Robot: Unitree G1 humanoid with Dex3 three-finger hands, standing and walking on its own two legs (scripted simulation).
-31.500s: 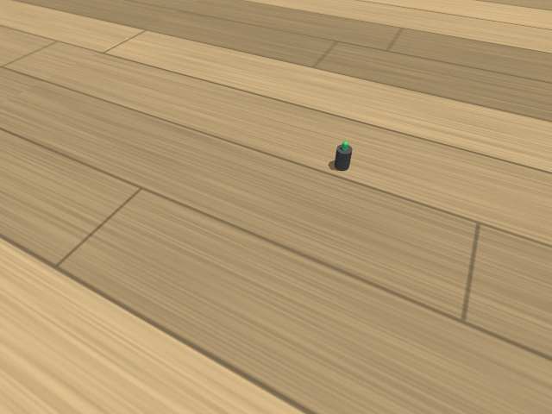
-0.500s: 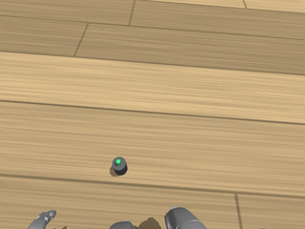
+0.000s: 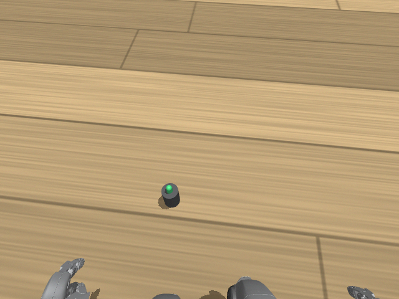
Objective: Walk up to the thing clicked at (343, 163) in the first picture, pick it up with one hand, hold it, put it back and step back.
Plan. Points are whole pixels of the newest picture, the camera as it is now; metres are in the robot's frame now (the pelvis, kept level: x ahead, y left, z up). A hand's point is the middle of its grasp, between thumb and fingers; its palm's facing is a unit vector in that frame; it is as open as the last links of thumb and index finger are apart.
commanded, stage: step back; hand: left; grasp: from the side
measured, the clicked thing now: (170, 193) +0.60 +0.17 -0.67
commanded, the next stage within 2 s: none
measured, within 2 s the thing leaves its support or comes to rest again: neither
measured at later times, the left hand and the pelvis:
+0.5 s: hand out of the picture -0.08 +0.23 -0.13, palm faces -0.07 -0.91 -0.40, open 7.4 cm; pelvis -0.16 -0.03 +0.00, yaw -5 degrees
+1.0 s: hand out of the picture -0.23 +0.23 -0.14, palm faces -0.04 -0.92 -0.39, open 7.4 cm; pelvis -0.34 -0.04 +0.00, yaw -3 degrees
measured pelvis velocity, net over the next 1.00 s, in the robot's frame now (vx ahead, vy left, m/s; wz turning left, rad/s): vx -0.34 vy -0.04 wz -0.05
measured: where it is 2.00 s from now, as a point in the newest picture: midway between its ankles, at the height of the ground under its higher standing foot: outside the picture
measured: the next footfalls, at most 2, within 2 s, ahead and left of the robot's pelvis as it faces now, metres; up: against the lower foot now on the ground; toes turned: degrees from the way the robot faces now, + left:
right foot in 0.38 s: -0.13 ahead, -0.16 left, +0.00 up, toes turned -2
left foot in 0.72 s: -0.20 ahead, +0.08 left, +0.00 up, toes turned -2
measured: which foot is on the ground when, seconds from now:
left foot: down 0.00-0.42, up 0.44-0.70, down 0.72-1.00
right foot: down 0.00-0.02, up 0.04-0.36, down 0.38-0.74, up 0.76-1.00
